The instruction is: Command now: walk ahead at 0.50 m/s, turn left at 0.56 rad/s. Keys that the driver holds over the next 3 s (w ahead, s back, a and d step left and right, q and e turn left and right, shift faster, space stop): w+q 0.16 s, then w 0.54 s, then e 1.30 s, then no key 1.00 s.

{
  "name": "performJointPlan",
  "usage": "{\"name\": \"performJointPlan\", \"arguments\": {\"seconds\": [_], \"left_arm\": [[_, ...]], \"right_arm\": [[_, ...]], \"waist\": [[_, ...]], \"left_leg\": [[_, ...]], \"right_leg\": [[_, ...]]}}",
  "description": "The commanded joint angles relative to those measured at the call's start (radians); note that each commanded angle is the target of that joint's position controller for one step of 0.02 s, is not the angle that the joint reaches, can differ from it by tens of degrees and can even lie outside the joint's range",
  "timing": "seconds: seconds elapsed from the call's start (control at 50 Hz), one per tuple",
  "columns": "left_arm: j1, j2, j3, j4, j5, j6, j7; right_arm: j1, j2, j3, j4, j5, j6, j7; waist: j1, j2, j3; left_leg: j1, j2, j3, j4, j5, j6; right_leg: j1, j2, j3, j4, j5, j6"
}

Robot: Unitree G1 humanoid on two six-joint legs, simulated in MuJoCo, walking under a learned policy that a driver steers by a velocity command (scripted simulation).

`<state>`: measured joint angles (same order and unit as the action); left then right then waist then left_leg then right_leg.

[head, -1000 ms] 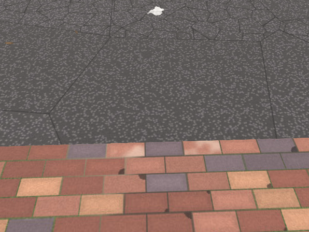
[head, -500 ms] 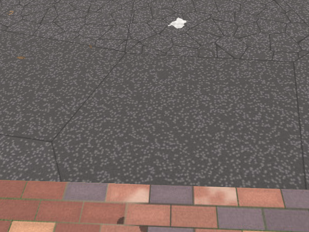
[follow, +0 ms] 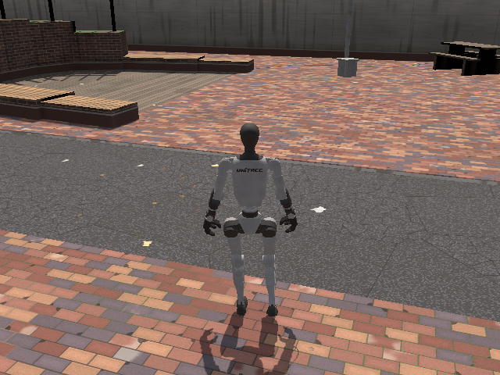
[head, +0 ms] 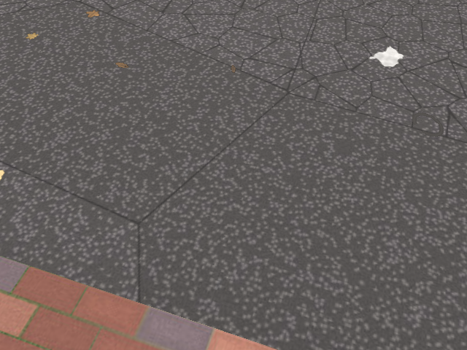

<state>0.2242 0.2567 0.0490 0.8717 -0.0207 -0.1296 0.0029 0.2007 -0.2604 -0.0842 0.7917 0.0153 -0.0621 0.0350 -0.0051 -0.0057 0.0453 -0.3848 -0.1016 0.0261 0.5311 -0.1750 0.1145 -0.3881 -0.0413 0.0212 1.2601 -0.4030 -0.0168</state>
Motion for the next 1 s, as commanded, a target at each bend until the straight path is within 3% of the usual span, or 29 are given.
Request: {"name": "performJointPlan", "arguments": {"seconds": [0.02,0.06,0.1,0.2,0.26,0.3,0.34,0.36,0.38,0.4,0.42,0.44,0.46,0.48,0.52,0.6,0.64,0.7,0.76,0.8,0.82,0.84,0.86,0.88,0.9,0.92,0.94,0.98,1.0], "left_arm": [[-0.003,0.127,0.039,-0.1,0.02,-0.009,0.004],[-0.018,0.101,0.037,-0.118,0.032,0.011,0.009],[-0.097,0.082,0.03,-0.151,0.039,0.019,0.015],[-0.257,0.048,0.015,-0.207,0.027,0.01,-0.003],[-0.262,0.086,0.026,-0.215,0.019,-0.006,-0.023],[-0.263,0.112,0.034,-0.224,0.02,-0.018,-0.034],[-0.156,0.135,0.049,-0.198,0.023,-0.03,-0.035],[-0.039,0.166,0.062,-0.177,0.033,-0.033,-0.028],[0.104,0.245,0.082,-0.166,0.039,-0.031,-0.024],[0.195,0.252,0.088,-0.118,0.021,-0.017,-0.033],[0.198,0.16,0.065,-0.118,-0.002,-0.013,-0.033],[0.128,0.126,0.052,-0.13,0.0,-0.004,-0.03],[0.073,0.114,0.041,-0.141,0.012,0.004,-0.03],[0.036,0.1,0.034,-0.144,0.019,0.006,-0.031],[0.016,0.086,0.027,-0.137,0.021,0.005,-0.033],[0.052,0.157,0.044,-0.108,0.007,0.012,-0.022],[0.07,0.177,0.048,-0.094,0.001,0.021,-0.018],[0.109,0.181,0.047,-0.074,-0.003,0.023,-0.021],[0.156,0.147,0.035,-0.046,-0.01,0.041,-0.012],[0.151,0.167,0.041,-0.05,-0.004,0.055,-0.004],[0.127,0.17,0.041,-0.058,-0.003,0.061,-0.001],[0.12,0.152,0.036,-0.078,0.004,0.061,-0.001],[0.241,0.027,-0.004,-0.09,-0.005,0.064,0.0],[0.177,0.086,-0.002,-0.11,-0.012,0.062,0.006],[0.093,0.157,0.02,-0.138,-0.019,0.073,0.008],[0.069,0.147,0.021,-0.144,-0.014,0.088,0.012],[0.071,0.112,0.015,-0.143,-0.003,0.099,0.012],[0.141,0.079,0.018,-0.119,0.006,0.113,0.012],[0.163,0.062,0.017,-0.114,0.009,0.106,0.009]], "right_arm": [[0.014,-0.081,-0.014,-0.077,-0.006,-0.017,-0.01],[0.033,-0.111,-0.02,-0.078,-0.002,-0.02,-0.022],[0.074,-0.144,-0.029,-0.074,-0.001,-0.019,-0.037],[0.154,-0.141,-0.029,-0.06,0.005,-0.005,-0.048],[0.184,-0.118,-0.02,-0.049,-0.001,-0.007,-0.045],[0.181,-0.117,-0.021,-0.054,-0.001,-0.004,-0.047],[0.137,-0.127,-0.022,-0.068,0.0,0.001,-0.048],[0.125,-0.103,-0.011,-0.081,-0.001,0.001,-0.045],[0.205,-0.059,0.006,-0.088,-0.013,-0.006,-0.045],[0.32,-0.029,0.02,-0.071,0.014,-0.017,-0.042],[0.233,-0.122,0.004,-0.071,0.027,-0.022,-0.043],[0.108,-0.147,-0.002,-0.102,0.021,-0.021,-0.043],[0.055,-0.135,0.001,-0.116,0.003,-0.019,-0.042],[0.047,-0.119,-0.001,-0.123,-0.01,-0.019,-0.039],[0.068,-0.08,0.004,-0.123,-0.002,-0.014,-0.035],[-0.031,-0.041,0.025,-0.161,-0.013,-0.015,-0.034],[-0.087,-0.029,0.033,-0.172,-0.009,-0.022,-0.026],[-0.132,-0.057,0.025,-0.177,0.0,-0.028,-0.012],[-0.198,-0.068,0.021,-0.21,-0.014,-0.047,0.004],[-0.172,-0.093,0.01,-0.197,-0.021,-0.065,0.012],[-0.102,-0.102,0.005,-0.173,-0.027,-0.074,0.01],[-0.007,-0.141,-0.008,-0.148,-0.041,-0.081,0.004],[0.055,-0.232,-0.037,-0.139,-0.06,-0.073,-0.001],[0.087,-0.159,-0.024,-0.147,-0.055,-0.058,-0.01],[0.04,-0.124,-0.006,-0.148,-0.056,-0.049,-0.02],[-0.03,-0.11,0.002,-0.161,-0.064,-0.045,-0.024],[-0.09,-0.094,0.005,-0.157,-0.052,-0.045,-0.028],[-0.165,-0.093,0.001,-0.154,-0.053,-0.051,-0.036],[-0.177,-0.078,0.0,-0.15,-0.055,-0.058,-0.043]], "waist": [[0.028,-0.005,-0.111],[0.036,0.006,-0.084],[0.016,0.026,-0.058],[-0.059,0.096,-0.062],[-0.064,0.115,-0.073],[-0.052,0.114,-0.06],[0.015,0.131,-0.087],[0.07,0.087,-0.176],[0.081,-0.086,-0.326],[0.063,-0.359,-0.39],[0.098,-0.221,-0.275],[0.1,-0.098,-0.142],[0.073,-0.024,-0.083],[0.039,-0.014,-0.054],[0.006,-0.064,-0.054],[0.027,-0.056,-0.051],[0.047,-0.06,-0.058],[0.065,-0.067,-0.069],[0.075,-0.082,-0.036],[0.057,-0.093,-0.058],[0.013,-0.078,-0.091],[-0.027,-0.031,-0.162],[-0.016,0.226,-0.356],[-0.074,0.271,-0.402],[-0.071,0.211,-0.307],[-0.041,0.144,-0.253],[-0.012,0.126,-0.186],[0.034,0.182,-0.115],[0.038,0.207,-0.106]], "left_leg": [[0.258,0.277,-0.411,-0.293,0.21,0.205],[0.171,0.254,-0.351,-0.312,0.286,0.205],[0.125,0.223,-0.303,-0.316,0.317,0.189],[0.107,0.164,-0.26,-0.273,0.21,0.109],[0.198,0.225,-0.321,-0.201,0.197,0.108],[0.288,0.261,-0.374,-0.146,0.235,0.103],[0.306,0.235,-0.374,-0.033,0.429,0.078],[0.252,0.175,-0.333,0.136,0.44,0.046],[0.024,0.079,-0.256,0.438,0.18,-0.005],[-0.286,-0.021,-0.186,0.707,-0.39,-0.058],[-0.415,0.039,-0.236,0.807,-0.376,-0.049],[-0.448,0.083,-0.199,0.82,-0.279,-0.047],[-0.414,0.125,-0.164,0.784,-0.21,-0.049],[-0.365,0.165,-0.156,0.71,-0.164,-0.052],[-0.281,0.2,-0.128,0.59,-0.14,-0.062],[-0.261,0.212,-0.079,0.315,-0.006,-0.093],[-0.207,0.193,-0.059,0.189,0.115,-0.099],[-0.146,0.17,-0.05,0.125,0.246,-0.099],[-0.161,0.148,-0.083,0.005,0.242,-0.069],[-0.091,0.123,-0.081,-0.074,0.249,-0.053],[0.026,0.106,-0.058,-0.135,0.315,-0.04],[0.216,0.162,-0.078,-0.126,0.547,-0.015],[0.619,0.398,-0.336,-0.096,0.565,0.112],[0.647,0.475,-0.466,-0.152,0.538,0.146],[0.532,0.456,-0.408,-0.181,0.531,0.134],[0.431,0.431,-0.334,-0.214,0.521,0.132],[0.346,0.412,-0.268,-0.253,0.494,0.141],[0.169,0.347,-0.126,-0.333,0.429,0.15],[0.152,0.342,-0.076,-0.34,0.444,0.158]], "right_leg": [[-0.243,-0.083,0.074,-0.078,0.084,0.011],[-0.223,-0.08,0.046,-0.18,0.121,0.043],[-0.233,-0.059,0.025,-0.321,0.231,0.068],[-0.116,0.025,-0.001,-0.664,0.539,0.059],[-0.103,0.016,0.027,-0.662,0.528,0.026],[-0.13,0.02,0.023,-0.705,0.403,-0.009],[0.012,0.053,-0.012,-0.781,0.348,-0.05],[0.203,-0.006,0.042,-0.795,0.377,-0.097],[0.531,-0.203,0.293,-0.765,0.399,-0.216],[0.736,-0.353,0.687,-0.904,0.184,-0.342],[0.684,-0.338,0.709,-0.948,0.018,-0.308],[0.544,-0.309,0.571,-0.961,0.061,-0.269],[0.411,-0.278,0.475,-0.984,0.168,-0.258],[0.318,-0.243,0.409,-1.009,0.244,-0.247],[0.239,-0.181,0.302,-1.058,0.309,-0.227],[0.219,-0.162,0.176,-1.103,0.463,-0.231],[0.213,-0.139,0.119,-1.104,0.468,-0.211],[0.234,-0.144,0.085,-1.065,0.465,-0.193],[0.32,-0.148,0.126,-0.938,0.553,-0.154],[0.345,-0.13,0.153,-0.822,0.568,-0.125],[0.313,-0.099,0.147,-0.729,0.59,-0.103],[0.219,-0.034,0.122,-0.571,0.514,-0.067],[-0.122,0.051,0.025,-0.291,0.205,0.013],[-0.228,0.042,0.055,-0.18,-0.166,0.014],[-0.239,0.017,0.078,-0.109,-0.165,0.015],[-0.213,-0.008,0.065,-0.103,-0.131,0.022],[-0.21,-0.034,0.055,-0.154,-0.103,0.033],[-0.097,-0.041,0.016,-0.212,0.048,0.06],[-0.086,-0.042,0.016,-0.232,0.121,0.073]]}}
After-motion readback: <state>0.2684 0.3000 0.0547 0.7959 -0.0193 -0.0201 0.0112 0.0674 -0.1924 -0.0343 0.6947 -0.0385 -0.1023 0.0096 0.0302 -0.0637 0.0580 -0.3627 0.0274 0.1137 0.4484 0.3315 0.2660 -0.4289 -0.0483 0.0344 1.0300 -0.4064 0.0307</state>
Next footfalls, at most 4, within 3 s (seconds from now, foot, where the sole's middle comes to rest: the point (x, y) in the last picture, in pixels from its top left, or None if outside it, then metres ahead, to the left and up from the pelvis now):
0.36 right None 0.38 -0.12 -0.77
0.82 left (178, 310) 0.57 0.18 -0.77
1.20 right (258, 282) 0.67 -0.05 -0.82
1.62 left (180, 284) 0.67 0.19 -0.82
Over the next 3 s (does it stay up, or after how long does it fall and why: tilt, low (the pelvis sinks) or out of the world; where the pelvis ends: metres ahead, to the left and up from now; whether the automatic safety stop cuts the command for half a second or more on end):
stays up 0.64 0.05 -0.03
